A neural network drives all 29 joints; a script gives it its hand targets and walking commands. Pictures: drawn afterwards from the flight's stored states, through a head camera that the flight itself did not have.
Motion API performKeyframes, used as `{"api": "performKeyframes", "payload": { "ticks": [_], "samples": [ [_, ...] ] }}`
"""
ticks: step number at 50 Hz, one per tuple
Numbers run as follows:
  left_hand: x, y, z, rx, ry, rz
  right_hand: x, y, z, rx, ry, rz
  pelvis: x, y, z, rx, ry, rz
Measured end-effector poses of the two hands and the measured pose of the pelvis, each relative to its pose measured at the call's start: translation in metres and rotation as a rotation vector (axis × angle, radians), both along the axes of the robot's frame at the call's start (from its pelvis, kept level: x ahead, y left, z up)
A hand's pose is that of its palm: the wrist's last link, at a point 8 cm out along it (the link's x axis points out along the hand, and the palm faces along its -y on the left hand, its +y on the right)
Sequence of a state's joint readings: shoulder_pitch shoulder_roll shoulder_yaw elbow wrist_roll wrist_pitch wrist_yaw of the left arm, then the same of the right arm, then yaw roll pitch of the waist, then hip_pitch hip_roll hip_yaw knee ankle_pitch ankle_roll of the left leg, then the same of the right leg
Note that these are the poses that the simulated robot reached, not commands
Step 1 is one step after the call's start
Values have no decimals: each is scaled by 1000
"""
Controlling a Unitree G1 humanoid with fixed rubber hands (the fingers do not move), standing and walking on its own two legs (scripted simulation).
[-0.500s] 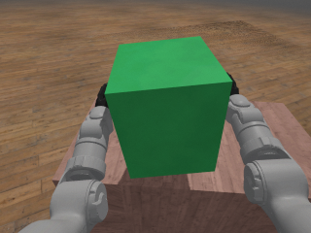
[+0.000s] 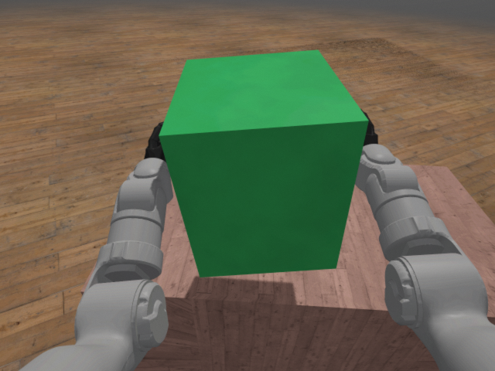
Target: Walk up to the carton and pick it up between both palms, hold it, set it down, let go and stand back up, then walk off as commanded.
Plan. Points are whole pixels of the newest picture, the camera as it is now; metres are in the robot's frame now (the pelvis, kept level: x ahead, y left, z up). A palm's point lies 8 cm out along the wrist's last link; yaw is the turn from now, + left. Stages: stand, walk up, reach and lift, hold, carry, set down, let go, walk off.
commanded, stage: reach and lift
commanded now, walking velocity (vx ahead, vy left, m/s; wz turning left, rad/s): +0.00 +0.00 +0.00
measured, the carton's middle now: (259, 162) +0.44 -0.01 +0.16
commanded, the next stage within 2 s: hold in 0.70 s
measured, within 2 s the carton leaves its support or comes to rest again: neither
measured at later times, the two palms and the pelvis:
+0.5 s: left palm (153, 155) +0.38 +0.16 +0.21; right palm (367, 143) +0.39 -0.17 +0.24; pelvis +0.00 +0.00 +0.00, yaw +0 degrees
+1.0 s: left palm (146, 149) +0.36 +0.17 +0.23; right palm (372, 136) +0.38 -0.17 +0.26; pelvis +0.00 +0.00 +0.00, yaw +0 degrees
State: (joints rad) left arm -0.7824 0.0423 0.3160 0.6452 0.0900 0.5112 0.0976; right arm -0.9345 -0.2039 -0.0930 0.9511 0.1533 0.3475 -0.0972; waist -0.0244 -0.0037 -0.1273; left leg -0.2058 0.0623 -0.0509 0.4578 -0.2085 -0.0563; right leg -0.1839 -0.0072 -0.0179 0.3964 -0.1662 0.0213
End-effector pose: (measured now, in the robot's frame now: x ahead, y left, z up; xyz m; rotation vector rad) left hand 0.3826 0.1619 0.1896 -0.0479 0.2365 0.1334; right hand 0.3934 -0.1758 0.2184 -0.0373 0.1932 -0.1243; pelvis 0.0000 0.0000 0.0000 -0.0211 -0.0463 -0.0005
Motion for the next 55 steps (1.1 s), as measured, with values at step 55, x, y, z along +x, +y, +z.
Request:
{"api": "performKeyframes", "payload": {
  "ticks": [55],
  "samples": [
    [-23, 5, 39, -2, -1, 4, -21, 5, 34, 42, 2, -1, -4, 0, 0, 0, -26, 3]
  ]
}}
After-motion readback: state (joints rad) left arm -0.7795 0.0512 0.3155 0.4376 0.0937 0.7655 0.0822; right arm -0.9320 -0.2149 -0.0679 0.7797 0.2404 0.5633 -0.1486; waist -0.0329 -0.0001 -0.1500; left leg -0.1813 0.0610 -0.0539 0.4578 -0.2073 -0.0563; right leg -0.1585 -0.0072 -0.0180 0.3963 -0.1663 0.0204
